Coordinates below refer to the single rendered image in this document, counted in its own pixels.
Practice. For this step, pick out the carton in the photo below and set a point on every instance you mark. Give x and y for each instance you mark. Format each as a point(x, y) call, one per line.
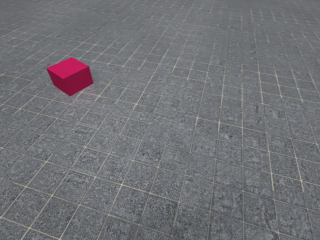
point(70, 76)

